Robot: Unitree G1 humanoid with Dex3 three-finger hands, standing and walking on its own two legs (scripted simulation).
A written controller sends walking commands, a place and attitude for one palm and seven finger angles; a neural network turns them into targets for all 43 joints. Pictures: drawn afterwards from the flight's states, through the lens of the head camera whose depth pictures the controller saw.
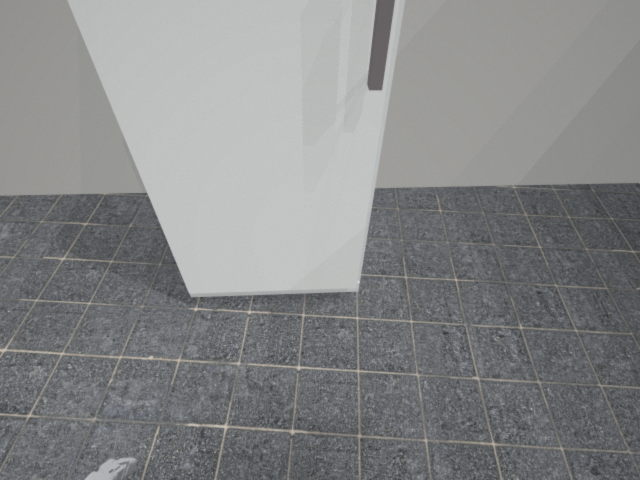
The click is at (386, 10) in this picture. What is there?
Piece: fridge door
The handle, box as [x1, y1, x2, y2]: [367, 0, 394, 89]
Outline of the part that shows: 394,0 377,0 376,2 367,82 369,89 381,89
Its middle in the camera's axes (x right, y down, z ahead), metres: +0.11 -0.42 +0.68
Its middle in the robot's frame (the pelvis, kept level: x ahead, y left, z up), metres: +0.83 -0.06 +0.25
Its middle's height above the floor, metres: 1.02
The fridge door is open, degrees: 0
